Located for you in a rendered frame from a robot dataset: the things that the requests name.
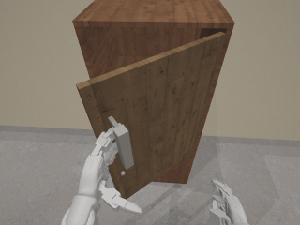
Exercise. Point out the robot left hand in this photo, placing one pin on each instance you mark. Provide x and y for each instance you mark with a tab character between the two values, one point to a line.
96	167

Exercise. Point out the cupboard door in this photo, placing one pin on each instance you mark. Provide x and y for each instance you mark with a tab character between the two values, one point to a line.
161	101

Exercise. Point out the handle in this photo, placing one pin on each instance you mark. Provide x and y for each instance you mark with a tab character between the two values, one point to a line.
121	135

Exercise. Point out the left robot forearm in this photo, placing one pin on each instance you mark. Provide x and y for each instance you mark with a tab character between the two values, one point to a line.
83	211

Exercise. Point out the robot right hand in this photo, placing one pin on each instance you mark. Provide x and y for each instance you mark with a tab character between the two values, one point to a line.
231	210

